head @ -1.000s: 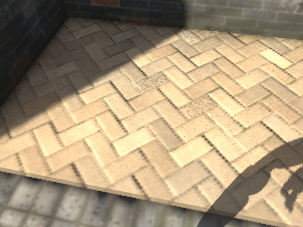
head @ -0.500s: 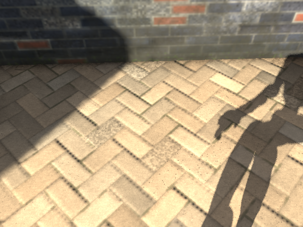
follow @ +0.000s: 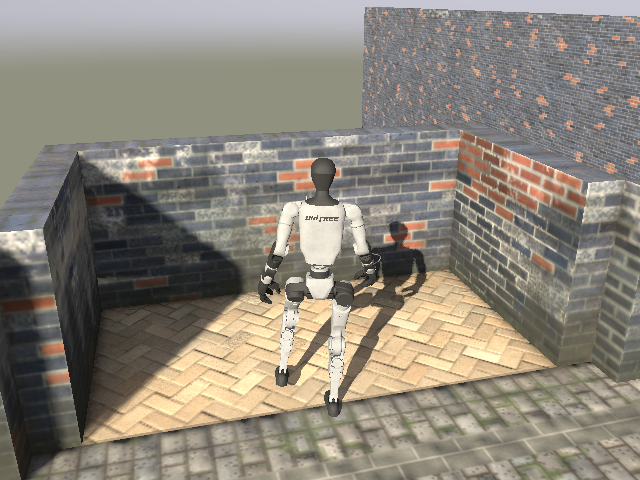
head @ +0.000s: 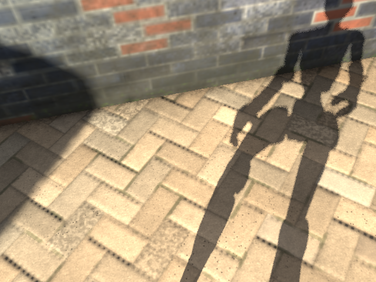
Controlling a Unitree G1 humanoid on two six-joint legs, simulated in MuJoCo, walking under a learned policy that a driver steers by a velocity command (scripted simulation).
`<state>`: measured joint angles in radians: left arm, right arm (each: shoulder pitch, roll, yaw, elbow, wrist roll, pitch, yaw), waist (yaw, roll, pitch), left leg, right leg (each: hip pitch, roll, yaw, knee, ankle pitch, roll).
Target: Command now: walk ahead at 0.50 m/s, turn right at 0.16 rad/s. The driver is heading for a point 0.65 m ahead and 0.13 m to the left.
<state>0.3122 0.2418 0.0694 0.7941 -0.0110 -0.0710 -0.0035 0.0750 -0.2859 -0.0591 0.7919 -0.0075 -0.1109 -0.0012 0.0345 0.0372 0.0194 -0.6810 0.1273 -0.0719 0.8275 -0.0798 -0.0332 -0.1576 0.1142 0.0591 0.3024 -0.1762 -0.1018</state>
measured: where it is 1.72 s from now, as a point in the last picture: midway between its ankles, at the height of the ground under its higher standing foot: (173, 249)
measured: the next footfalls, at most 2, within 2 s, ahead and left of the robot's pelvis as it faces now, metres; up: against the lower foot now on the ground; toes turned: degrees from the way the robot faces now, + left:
left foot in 0.24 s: +0.33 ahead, +0.15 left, +0.00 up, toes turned +5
right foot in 0.74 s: +0.64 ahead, +0.02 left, +0.00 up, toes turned +20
